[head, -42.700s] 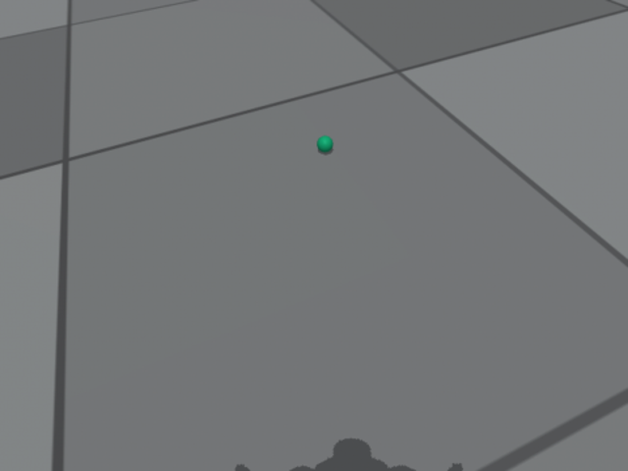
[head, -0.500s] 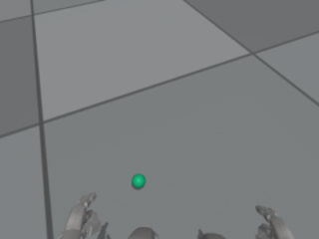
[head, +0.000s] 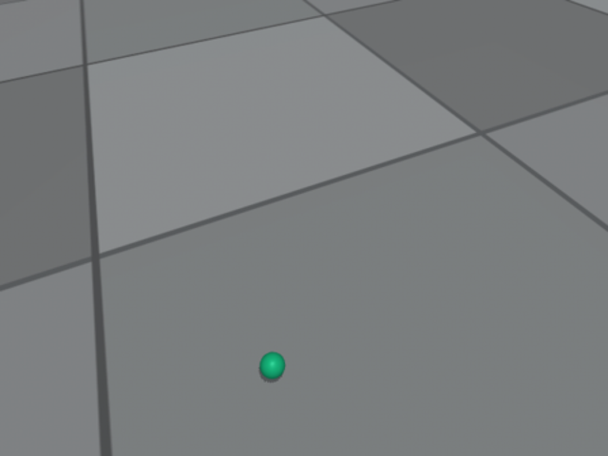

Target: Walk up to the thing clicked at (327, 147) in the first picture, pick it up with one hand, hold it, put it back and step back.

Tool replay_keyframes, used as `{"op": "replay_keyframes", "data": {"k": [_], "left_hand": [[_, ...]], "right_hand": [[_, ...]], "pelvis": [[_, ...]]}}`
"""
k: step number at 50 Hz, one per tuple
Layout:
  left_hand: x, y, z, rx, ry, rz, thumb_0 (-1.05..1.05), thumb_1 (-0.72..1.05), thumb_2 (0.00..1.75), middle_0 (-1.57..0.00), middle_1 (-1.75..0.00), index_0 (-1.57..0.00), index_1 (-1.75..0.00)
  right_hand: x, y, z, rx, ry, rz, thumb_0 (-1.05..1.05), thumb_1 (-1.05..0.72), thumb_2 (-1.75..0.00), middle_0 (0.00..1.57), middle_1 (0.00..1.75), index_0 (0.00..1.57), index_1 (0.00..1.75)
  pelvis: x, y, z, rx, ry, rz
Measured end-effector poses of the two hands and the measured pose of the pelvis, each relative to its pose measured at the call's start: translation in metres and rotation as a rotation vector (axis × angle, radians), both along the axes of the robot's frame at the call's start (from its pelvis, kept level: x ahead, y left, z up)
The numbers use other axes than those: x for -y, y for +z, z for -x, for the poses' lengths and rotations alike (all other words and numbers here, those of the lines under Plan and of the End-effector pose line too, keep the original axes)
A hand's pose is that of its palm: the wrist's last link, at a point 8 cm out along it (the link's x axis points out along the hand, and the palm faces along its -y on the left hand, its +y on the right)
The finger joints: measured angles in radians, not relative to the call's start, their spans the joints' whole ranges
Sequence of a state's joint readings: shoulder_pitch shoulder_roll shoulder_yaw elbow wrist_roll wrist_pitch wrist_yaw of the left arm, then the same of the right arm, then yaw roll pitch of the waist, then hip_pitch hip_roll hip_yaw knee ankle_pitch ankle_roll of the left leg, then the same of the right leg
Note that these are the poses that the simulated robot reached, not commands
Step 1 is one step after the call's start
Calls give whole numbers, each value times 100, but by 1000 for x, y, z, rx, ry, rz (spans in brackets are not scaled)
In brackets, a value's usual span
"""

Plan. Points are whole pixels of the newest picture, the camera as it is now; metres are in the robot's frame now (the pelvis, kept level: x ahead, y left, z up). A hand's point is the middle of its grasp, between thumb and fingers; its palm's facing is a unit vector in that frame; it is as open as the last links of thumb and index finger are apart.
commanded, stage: stand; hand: left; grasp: from above
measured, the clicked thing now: (272, 365) +0.50 +0.19 -0.73
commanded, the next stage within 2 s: step back in 1.86 s
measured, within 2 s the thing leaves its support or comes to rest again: neither
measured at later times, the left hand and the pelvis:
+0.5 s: hand out of the picture +0.05 +0.22 -0.16, palm faces +0.04 -0.95 -0.32, open 7.3 cm; pelvis +0.00 -0.02 +0.01, yaw +0 degrees
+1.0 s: hand out of the picture +0.08 +0.23 -0.15, palm faces +0.02 -0.94 -0.33, open 7.3 cm; pelvis +0.02 -0.02 +0.01, yaw +0 degrees
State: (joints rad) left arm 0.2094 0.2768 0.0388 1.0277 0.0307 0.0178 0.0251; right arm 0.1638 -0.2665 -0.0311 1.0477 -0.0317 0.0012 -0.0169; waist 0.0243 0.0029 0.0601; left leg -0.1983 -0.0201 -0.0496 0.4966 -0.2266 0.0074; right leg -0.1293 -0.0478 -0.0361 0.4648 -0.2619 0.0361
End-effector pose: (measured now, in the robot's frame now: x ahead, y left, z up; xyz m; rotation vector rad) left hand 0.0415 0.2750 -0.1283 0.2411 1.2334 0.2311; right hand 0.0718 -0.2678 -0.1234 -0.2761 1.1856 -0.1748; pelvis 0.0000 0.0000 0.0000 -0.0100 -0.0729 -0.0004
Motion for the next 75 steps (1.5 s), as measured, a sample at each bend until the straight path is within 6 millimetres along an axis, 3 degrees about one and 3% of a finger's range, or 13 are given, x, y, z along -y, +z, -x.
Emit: {"op": "replay_keyframes", "data": {"k": [9,15,39,64,75], "left_hand": [[-3,6,19,-52,15,-21,0,91,90,-20,-30,-20,-30],[-1,9,20,-67,20,-32,0,91,90,-20,-30,-20,-30],[5,12,-30,-13,-13,-17,0,91,90,-20,-30,-20,-30],[5,17,-43,-8,-15,-30,0,91,90,-20,-30,-20,-30],[7,17,-40,-4,-29,-28,0,91,90,-20,-30,-20,-30]], "right_hand": [[11,-1,12,-42,-15,-5,1,-90,-90,20,30,20,30],[19,-1,15,-61,-20,-1,1,-91,-90,20,30,20,30],[30,5,1,-69,-16,20,1,-91,-90,20,30,20,30],[38,8,-25,-43,1,25,1,-91,-90,20,30,20,30],[43,9,-17,-47,-4,23,1,-91,-90,20,30,20,30]], "pelvis": [[6,4,3,4,6,-2],[11,6,2,6,8,-1],[16,9,-13,-10,3,-5],[20,10,-23,-23,2,-10],[23,10,-19,-24,5,-8]]}}
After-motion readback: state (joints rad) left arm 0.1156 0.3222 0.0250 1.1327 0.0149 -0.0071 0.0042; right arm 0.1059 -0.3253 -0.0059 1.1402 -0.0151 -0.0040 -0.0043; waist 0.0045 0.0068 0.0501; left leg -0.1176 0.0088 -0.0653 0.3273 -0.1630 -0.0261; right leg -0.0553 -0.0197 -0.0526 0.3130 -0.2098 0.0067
